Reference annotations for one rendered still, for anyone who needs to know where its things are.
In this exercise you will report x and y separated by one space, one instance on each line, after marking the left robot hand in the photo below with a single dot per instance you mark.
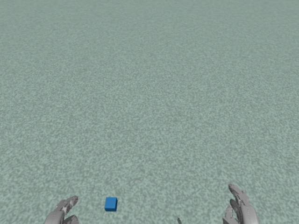
57 216

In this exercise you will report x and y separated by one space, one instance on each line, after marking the cube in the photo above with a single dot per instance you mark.
111 204

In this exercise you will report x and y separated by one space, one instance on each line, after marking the right robot hand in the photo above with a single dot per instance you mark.
245 213

